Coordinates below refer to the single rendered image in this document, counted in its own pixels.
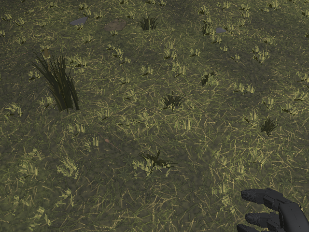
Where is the right robot hand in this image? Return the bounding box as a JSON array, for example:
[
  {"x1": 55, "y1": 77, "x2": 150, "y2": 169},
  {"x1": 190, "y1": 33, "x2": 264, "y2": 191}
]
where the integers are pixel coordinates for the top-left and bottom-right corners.
[{"x1": 237, "y1": 188, "x2": 309, "y2": 232}]

